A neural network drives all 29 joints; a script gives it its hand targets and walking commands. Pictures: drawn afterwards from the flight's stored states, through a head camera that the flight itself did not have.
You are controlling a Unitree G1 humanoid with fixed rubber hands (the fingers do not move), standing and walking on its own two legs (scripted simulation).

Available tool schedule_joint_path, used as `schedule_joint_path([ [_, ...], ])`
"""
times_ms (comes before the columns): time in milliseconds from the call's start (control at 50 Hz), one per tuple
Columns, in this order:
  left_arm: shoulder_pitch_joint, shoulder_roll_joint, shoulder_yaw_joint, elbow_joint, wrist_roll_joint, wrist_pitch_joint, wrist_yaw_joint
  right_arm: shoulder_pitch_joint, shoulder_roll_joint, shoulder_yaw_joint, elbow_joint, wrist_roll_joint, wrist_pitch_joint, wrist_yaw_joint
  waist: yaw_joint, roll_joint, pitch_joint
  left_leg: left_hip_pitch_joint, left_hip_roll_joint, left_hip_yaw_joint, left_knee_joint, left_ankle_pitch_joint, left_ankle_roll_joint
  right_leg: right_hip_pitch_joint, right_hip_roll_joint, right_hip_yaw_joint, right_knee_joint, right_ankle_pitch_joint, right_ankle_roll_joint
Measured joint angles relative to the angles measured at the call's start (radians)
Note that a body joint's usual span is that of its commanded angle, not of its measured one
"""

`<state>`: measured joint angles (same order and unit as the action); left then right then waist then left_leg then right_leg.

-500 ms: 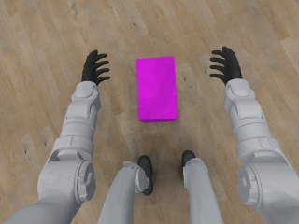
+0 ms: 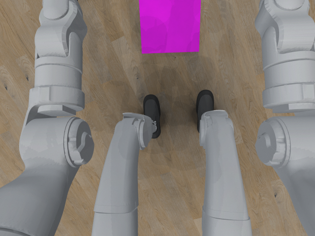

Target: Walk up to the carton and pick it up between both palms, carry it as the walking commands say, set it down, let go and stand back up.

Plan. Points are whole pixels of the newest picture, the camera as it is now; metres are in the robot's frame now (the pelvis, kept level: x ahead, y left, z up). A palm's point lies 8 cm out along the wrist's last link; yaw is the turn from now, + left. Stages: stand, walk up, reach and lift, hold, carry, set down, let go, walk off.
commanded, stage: reach and lift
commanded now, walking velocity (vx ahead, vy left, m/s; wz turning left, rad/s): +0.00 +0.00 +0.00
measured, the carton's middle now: (170, 9) +0.56 +0.00 -0.51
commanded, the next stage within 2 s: none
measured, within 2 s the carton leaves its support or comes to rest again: neither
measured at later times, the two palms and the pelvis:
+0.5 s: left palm (99, 6) +0.53 +0.16 -0.31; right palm out of the picture +0.55 -0.15 -0.32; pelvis -0.03 -0.01 -0.16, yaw +4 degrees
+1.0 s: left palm (114, 17) +0.53 +0.17 -0.44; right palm (220, 3) +0.55 -0.15 -0.45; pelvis -0.02 -0.01 -0.26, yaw +5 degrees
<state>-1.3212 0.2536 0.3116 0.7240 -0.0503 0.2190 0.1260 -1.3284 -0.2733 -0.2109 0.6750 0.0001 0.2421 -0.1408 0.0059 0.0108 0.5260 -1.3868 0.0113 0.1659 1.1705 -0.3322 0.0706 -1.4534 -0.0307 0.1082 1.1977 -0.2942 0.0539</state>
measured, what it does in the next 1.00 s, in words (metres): lowers itself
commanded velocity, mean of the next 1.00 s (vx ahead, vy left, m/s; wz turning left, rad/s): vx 0.00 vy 0.00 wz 0.00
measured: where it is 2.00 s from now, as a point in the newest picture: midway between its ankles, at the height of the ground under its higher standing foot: (178, 122)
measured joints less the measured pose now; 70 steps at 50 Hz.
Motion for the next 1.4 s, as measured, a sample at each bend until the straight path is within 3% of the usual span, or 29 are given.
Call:
schedule_joint_path([
  [220,-0.212,0.022,0.000,0.167,-0.010,0.020,0.007,-0.200,-0.041,0.003,0.192,0.000,0.020,-0.019,0.000,0.000,-0.003,-0.231,0.008,-0.008,0.316,-0.068,0.000,-0.233,0.000,0.000,0.325,-0.078,-0.009],
  [480,-0.210,0.038,-0.107,0.174,-0.138,0.035,0.068,-0.215,-0.063,0.065,0.202,0.066,0.021,-0.069,0.000,0.000,0.001,-0.466,0.016,-0.015,0.597,-0.135,0.000,-0.464,0.000,0.000,0.606,-0.149,-0.014],
  [680,-0.233,0.044,-0.156,0.227,-0.153,0.019,0.070,-0.215,-0.071,0.068,0.308,0.078,-0.037,-0.060,0.000,0.000,-0.001,-0.589,0.017,-0.021,0.757,-0.169,0.000,-0.578,0.000,0.000,0.759,-0.184,-0.014],
  [1040,-0.268,0.050,-0.249,0.364,-0.199,-0.063,0.058,-0.291,-0.115,0.116,0.498,0.135,-0.137,-0.025,0.000,0.000,-0.001,-0.819,0.017,-0.031,0.981,-0.190,0.000,-0.795,0.000,0.000,0.978,-0.212,-0.009],
  [1400,-0.277,0.073,-0.284,0.369,-0.238,-0.077,0.056,-0.294,-0.131,0.133,0.504,0.161,-0.150,-0.018,0.000,0.000,-0.001,-0.838,0.015,-0.033,1.020,-0.199,0.000,-0.808,0.000,0.000,1.013,-0.223,-0.004],
])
